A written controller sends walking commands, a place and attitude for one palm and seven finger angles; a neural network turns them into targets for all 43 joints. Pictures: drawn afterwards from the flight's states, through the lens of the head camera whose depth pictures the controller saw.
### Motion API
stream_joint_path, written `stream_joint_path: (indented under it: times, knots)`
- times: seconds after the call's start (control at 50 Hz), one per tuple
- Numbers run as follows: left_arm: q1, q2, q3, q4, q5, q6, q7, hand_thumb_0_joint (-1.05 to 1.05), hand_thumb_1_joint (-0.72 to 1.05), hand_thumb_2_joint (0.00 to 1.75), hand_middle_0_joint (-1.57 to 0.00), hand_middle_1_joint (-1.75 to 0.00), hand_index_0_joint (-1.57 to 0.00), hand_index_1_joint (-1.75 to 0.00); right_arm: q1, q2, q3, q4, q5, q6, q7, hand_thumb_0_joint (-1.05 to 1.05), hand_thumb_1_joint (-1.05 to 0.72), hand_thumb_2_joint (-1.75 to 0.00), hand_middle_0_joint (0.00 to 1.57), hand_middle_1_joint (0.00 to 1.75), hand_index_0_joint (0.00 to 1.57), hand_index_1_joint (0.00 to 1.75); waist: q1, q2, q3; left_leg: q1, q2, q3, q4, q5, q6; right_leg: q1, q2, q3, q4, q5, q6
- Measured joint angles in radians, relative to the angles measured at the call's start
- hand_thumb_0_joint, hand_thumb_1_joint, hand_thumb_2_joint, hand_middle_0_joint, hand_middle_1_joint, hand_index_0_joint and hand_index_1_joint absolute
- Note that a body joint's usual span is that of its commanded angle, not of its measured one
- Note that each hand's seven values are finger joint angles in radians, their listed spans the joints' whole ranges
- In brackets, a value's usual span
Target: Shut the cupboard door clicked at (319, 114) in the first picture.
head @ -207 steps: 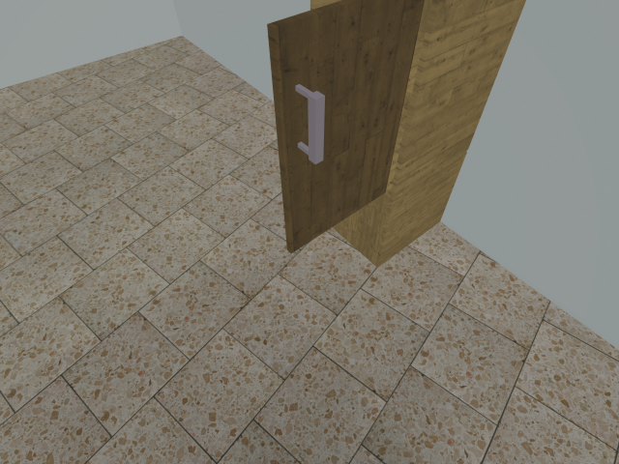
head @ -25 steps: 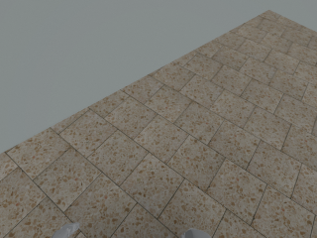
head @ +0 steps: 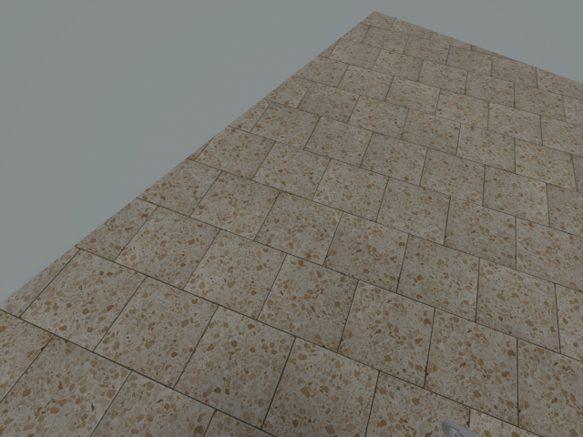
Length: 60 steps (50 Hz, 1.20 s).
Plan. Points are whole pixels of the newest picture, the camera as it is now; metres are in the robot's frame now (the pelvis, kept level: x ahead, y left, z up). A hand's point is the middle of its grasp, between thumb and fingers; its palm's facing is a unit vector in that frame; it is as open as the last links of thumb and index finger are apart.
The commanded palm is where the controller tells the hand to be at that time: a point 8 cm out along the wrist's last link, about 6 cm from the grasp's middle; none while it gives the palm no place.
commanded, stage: walk around to get in front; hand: left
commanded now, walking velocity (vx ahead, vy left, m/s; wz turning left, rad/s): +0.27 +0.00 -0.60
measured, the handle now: out of the picture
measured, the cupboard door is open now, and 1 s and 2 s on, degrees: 91 91 91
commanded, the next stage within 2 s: walk to a spot facing it in 1.20 s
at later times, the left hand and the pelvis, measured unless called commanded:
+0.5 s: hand (262, 323) +0.31 +0.07 -0.15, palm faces -0.33 -0.92 -0.22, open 7.4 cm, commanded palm none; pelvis +0.12 -0.07 +0.00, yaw -18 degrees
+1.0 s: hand (277, 267) +0.44 +0.05 -0.17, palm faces -0.43 -0.89 -0.16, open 7.4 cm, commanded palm none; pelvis +0.34 -0.12 +0.01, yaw -30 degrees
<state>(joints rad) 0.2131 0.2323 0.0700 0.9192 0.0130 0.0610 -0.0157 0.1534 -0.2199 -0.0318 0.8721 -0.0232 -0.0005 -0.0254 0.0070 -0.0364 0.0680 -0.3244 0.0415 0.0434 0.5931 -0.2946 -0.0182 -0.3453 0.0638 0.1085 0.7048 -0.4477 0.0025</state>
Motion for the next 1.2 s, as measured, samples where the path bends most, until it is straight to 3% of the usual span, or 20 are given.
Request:
stream_joint_path:
  times: [0.04,0.08,0.14,0.2,0.28,0.38,0.4,0.42,0.46,0.52,0.6,0.68,0.76,0.84,0.86,0.9,0.94,0.98,1.06,1.2]
  knots:
    - [-0.003,0.013,0.011,0.004,0.008,0.006,-0.013,0.01,0.91,0.9,-0.2,-0.3,-0.2,-0.3,0.027,0.013,0.013,-0.001,-0.012,-0.007,0.001,0.0,-0.9,-0.9,0.2,0.3,0.2,0.3,0.003,-0.011,-0.004,0.027,0.017,0.027,-0.006,-0.019,0.023,-0.067,-0.011,-0.044,0.195,-0.051,0.006]
    - [-0.008,0.023,0.022,0.006,0.016,0.003,-0.028,0.01,0.91,0.9,-0.2,-0.3,-0.2,-0.29,0.063,0.023,0.021,0.003,-0.017,-0.013,0.0,0.0,-0.9,-0.9,0.21,0.3,0.2,0.3,0.001,-0.013,-0.009,0.07,0.034,0.047,-0.057,-0.015,0.022,-0.122,-0.035,-0.086,0.334,-0.007,0.013]
    - [-0.02,0.03,0.027,-0.001,0.019,-0.002,-0.043,0.01,0.91,0.9,-0.19,-0.3,-0.2,-0.29,0.111,0.029,0.023,0.019,-0.017,-0.024,-0.003,0.0,-0.9,-0.9,0.21,0.3,0.2,0.3,0.0,-0.006,-0.011,0.132,0.057,0.083,-0.135,0.004,0.012,-0.178,-0.078,-0.121,0.409,0.081,0.026]
    - [-0.037,0.028,0.024,-0.004,0.018,-0.006,-0.05,0.01,0.91,0.9,-0.19,-0.3,-0.2,-0.29,0.156,0.028,0.019,0.04,-0.015,-0.035,-0.004,0.0,-0.9,-0.9,0.21,0.3,0.2,0.3,-0.009,0.005,-0.006,0.185,0.075,0.127,-0.181,0.003,0.003,-0.203,-0.112,-0.14,0.366,0.131,0.031]
    - [-0.072,0.017,0.014,-0.003,0.017,-0.005,-0.056,0.01,0.91,0.9,-0.19,-0.3,-0.2,-0.29,0.209,0.018,0.008,0.07,-0.019,-0.036,0.002,0.0,-0.9,-0.9,0.21,0.3,0.2,0.3,-0.034,0.022,0.005,0.244,0.094,0.192,-0.19,-0.034,-0.02,-0.188,-0.135,-0.177,0.187,0.145,0.024]
    - [-0.126,0.004,0.002,-0.017,0.016,-0.026,-0.061,0.01,0.91,0.9,-0.19,-0.3,-0.2,-0.29,0.274,-0.005,-0.003,0.109,-0.02,-0.025,0.011,0.0,-0.9,-0.9,0.21,0.3,0.2,0.3,-0.071,0.052,0.019,0.281,0.137,0.253,-0.091,-0.14,-0.068,-0.088,-0.104,-0.235,-0.046,0.132,-0.023]
    - [-0.133,0.008,-0.001,-0.027,0.017,-0.044,-0.06,0.01,0.91,0.9,-0.19,-0.3,-0.2,-0.29,0.288,-0.004,-0.003,0.118,-0.014,-0.02,0.015,0.0,-0.9,-0.9,0.21,0.3,0.2,0.3,-0.071,0.048,0.019,0.255,0.151,0.253,0.001,-0.173,-0.067,-0.058,-0.1,-0.235,-0.094,0.159,-0.047]
    - [-0.141,0.006,0.001,-0.032,0.014,-0.064,-0.052,0.01,0.91,0.9,-0.19,-0.3,-0.2,-0.29,0.281,-0.006,-0.002,0.133,-0.006,-0.008,0.019,0.0,-0.9,-0.9,0.21,0.3,0.2,0.3,-0.063,0.048,0.028,0.201,0.156,0.213,0.153,-0.215,-0.063,-0.069,-0.093,-0.229,-0.062,0.192,-0.06]
    - [-0.141,-0.005,-0.002,-0.035,0.001,-0.087,-0.033,0.01,0.91,0.9,-0.19,-0.3,-0.2,-0.29,0.242,-0.013,-0.001,0.153,0.003,0.015,0.023,0.01,-0.9,-0.9,0.2,0.3,0.2,0.3,-0.063,0.057,0.05,0.067,0.129,0.091,0.457,-0.22,-0.049,-0.053,-0.077,-0.225,-0.026,0.169,-0.068]
    - [-0.101,-0.021,-0.01,-0.02,-0.004,-0.088,-0.011,0.01,0.91,0.9,-0.19,-0.3,-0.2,-0.29,0.174,-0.012,-0.009,0.145,-0.001,0.019,0.026,0.01,-0.9,-0.9,0.2,0.3,0.2,0.3,-0.058,0.056,0.047,-0.089,0.109,0.032,0.607,-0.113,-0.049,0.025,-0.051,-0.205,-0.114,0.173,-0.064]
    - [-0.032,-0.036,-0.017,0.022,0.003,-0.091,-0.005,0.01,0.91,0.9,-0.2,-0.3,-0.2,-0.29,0.086,0.003,-0.013,0.09,-0.009,0.003,0.031,0.01,-0.9,-0.9,0.2,0.3,0.2,0.3,-0.051,0.035,0.021,-0.211,0.104,0.013,0.488,-0.012,-0.06,0.112,-0.032,-0.163,-0.249,0.209,-0.071]
    - [0.029,-0.037,-0.012,0.061,0.004,-0.1,-0.008,0.01,0.92,0.9,-0.2,-0.3,-0.21,-0.3,0.026,0.014,-0.015,0.053,-0.01,-0.011,0.039,0.01,-0.9,-0.9,0.2,0.3,0.2,0.3,-0.028,0.032,-0.002,-0.253,0.094,-0.005,0.34,0.064,-0.065,0.184,-0.016,-0.134,-0.32,0.2,-0.068]
    - [0.08,-0.036,-0.013,0.089,0.005,-0.104,-0.01,0.01,0.92,0.9,-0.2,-0.3,-0.21,-0.3,-0.015,0.018,-0.012,0.041,-0.008,-0.019,0.044,0.0,-0.9,-0.9,0.2,0.3,0.2,0.3,0.007,0.027,-0.015,-0.214,0.07,0.003,0.161,0.076,-0.058,0.251,-0.012,-0.113,-0.337,0.151,-0.054]
    - [0.137,-0.032,-0.009,0.114,0.001,-0.102,-0.007,0.01,0.91,0.9,-0.2,-0.3,-0.21,-0.3,-0.037,0.019,-0.003,0.033,-0.01,-0.044,0.042,0.0,-0.9,-0.9,0.2,0.3,0.2,0.3,0.036,0.011,-0.026,-0.095,0.029,0.035,-0.038,0.091,-0.033,0.288,-0.025,-0.083,-0.261,0.045,-0.027]
    - [0.147,-0.031,-0.006,0.122,-0.002,-0.098,-0.007,0.01,0.91,0.9,-0.2,-0.3,-0.21,-0.3,-0.044,0.02,-0.001,0.031,-0.016,-0.058,0.038,0.0,-0.9,-0.9,0.2,0.3,0.2,0.3,0.035,0.005,-0.027,-0.086,0.025,0.044,-0.036,0.124,-0.005,0.258,-0.03,-0.079,-0.17,0.008,-0.026]
    - [0.142,-0.022,-0.004,0.138,-0.004,-0.083,-0.006,0.01,0.91,0.9,-0.2,-0.3,-0.2,-0.3,-0.048,0.031,0.008,0.022,-0.023,-0.072,0.03,0.0,-0.9,-0.9,0.2,0.3,0.2,0.3,0.033,-0.013,-0.013,-0.071,0.026,0.077,0.026,0.074,0.034,0.143,-0.038,-0.077,0.147,-0.044,-0.035]
    - [0.125,-0.012,0.001,0.146,0.004,-0.073,-0.009,0.01,0.91,0.9,-0.2,-0.3,-0.2,-0.29,-0.025,0.045,0.014,0.019,-0.024,-0.078,0.023,0.0,-0.9,-0.9,0.2,0.3,0.2,0.3,0.025,-0.024,-0.011,-0.025,0.029,0.102,0.014,0.032,0.042,0.021,-0.054,-0.097,0.398,-0.002,-0.036]
    - [0.094,-0.005,0.008,0.136,0.012,-0.065,-0.016,0.01,0.91,0.9,-0.19,-0.3,-0.2,-0.29,0.011,0.056,0.016,0.032,-0.02,-0.081,0.015,0.0,-0.9,-0.9,0.2,0.3,0.2,0.3,0.021,-0.027,-0.009,0.031,0.031,0.12,-0.039,0.03,0.031,-0.079,-0.081,-0.117,0.509,0.08,-0.027]
    - [0.034,-0.01,0.013,0.089,0.017,-0.054,-0.027,0.01,0.91,0.9,-0.19,-0.3,-0.2,-0.29,0.093,0.063,0.01,0.089,-0.012,-0.078,0.002,0.0,-0.91,-0.9,0.21,0.3,0.2,0.3,0.016,-0.008,-0.011,0.138,0.037,0.158,-0.153,0.033,0.028,-0.216,-0.128,-0.132,0.478,0.185,-0.006]
    - [-0.069,-0.024,0.008,0.044,0.018,-0.044,-0.038,0.01,0.91,0.9,-0.19,-0.3,-0.2,-0.29,0.224,0.032,-0.007,0.165,-0.016,-0.056,0.01,0.0,-0.91,-0.9,0.2,0.3,0.2,0.3,-0.034,0.027,0.0,0.29,0.053,0.239,-0.227,-0.035,-0.012,-0.243,-0.159,-0.188,0.121,0.275,-0.008]
